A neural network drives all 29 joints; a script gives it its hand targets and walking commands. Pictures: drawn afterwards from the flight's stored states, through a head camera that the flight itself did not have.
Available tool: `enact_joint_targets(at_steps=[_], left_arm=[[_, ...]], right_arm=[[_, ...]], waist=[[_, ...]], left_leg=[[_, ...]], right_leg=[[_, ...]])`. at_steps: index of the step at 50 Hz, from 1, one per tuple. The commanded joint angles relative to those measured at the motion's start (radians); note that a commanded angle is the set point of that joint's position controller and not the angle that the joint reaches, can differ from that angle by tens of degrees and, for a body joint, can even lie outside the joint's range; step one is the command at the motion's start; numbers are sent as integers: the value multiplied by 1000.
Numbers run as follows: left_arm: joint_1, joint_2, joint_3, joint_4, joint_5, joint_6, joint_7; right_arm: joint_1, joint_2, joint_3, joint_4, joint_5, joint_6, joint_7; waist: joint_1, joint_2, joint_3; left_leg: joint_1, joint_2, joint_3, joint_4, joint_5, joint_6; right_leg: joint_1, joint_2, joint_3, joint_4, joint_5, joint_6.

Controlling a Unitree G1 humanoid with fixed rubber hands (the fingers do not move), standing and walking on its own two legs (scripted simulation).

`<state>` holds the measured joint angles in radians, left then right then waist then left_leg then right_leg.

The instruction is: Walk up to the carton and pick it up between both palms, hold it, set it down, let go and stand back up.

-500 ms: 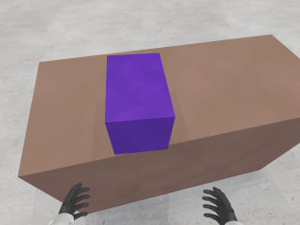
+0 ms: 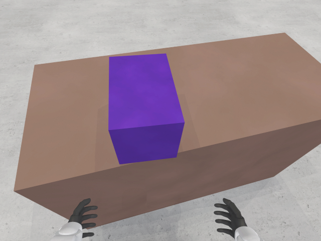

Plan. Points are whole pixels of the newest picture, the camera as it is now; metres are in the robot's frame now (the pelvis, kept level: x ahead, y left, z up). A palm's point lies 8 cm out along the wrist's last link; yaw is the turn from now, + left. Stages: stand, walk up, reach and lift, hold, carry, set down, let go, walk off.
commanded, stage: set down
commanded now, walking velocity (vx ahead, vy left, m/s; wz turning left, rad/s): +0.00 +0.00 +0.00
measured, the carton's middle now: (143, 107) +0.45 +0.07 +0.03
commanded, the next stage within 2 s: let go in 0.44 s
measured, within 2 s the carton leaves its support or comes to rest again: neither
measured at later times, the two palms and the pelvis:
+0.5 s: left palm (79, 236) +0.14 +0.22 -0.13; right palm out of the picture +0.13 -0.20 -0.13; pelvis -0.03 +0.01 -0.01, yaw +0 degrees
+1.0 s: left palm (71, 232) +0.14 +0.23 -0.08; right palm (261, 237) +0.14 -0.23 -0.08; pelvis -0.01 +0.00 -0.01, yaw -1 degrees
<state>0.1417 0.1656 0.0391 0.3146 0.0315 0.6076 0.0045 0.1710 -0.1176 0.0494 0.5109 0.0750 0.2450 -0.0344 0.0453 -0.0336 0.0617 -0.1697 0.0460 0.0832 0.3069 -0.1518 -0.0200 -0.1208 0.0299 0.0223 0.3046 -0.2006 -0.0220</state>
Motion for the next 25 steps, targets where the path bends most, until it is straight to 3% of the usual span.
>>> enact_joint_targets(at_steps=[1,8,9,11,17,25], left_arm=[[-115,83,30,-98,18,-7,1],[-202,78,25,-21,30,23,9],[-249,69,19,38,41,42,12],[-301,64,22,100,42,74,13],[-317,69,52,103,63,81,24],[-293,90,56,54,61,97,24]], right_arm=[[-88,-72,-42,-52,-17,-27,4],[-164,-63,-79,39,-49,-18,22],[-241,-113,-87,117,-72,-18,23],[-286,-98,-97,196,-90,-17,29],[-340,-96,-121,253,-102,-61,28],[-356,-109,-132,243,-103,-57,25]], waist=[[-7,30,-187],[-16,35,-183],[-36,30,-178],[-40,39,-170],[-35,36,-270],[-25,21,-280]], left_leg=[[181,-31,-12,42,267,-30],[140,-17,-17,55,165,-25],[102,-14,-17,76,119,-18],[74,-8,-17,104,55,-15],[85,9,-44,162,87,2],[102,1,-45,147,107,18]], right_leg=[[-86,-14,5,-22,287,47],[-133,-24,-3,-3,164,32],[-194,-33,-4,25,112,20],[-249,-41,-13,58,46,7],[-232,-35,-11,127,108,-2],[-183,-24,-8,123,156,6]])
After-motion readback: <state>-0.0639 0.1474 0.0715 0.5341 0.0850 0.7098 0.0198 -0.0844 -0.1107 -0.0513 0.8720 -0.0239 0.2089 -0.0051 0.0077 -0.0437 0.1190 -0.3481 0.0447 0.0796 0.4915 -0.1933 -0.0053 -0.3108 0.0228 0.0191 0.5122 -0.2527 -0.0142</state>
